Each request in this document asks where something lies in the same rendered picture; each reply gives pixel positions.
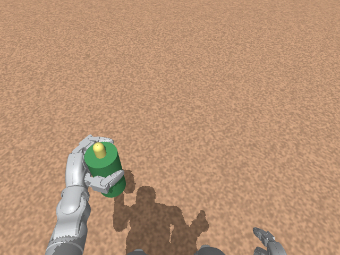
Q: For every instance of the right robot hand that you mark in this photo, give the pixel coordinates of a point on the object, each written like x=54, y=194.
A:
x=268, y=240

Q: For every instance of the left robot arm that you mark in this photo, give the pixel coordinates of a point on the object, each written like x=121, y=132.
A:
x=70, y=232

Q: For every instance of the left robot hand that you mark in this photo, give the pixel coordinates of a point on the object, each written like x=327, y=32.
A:
x=77, y=171

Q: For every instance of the bottle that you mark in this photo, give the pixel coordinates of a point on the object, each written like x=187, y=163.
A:
x=103, y=160

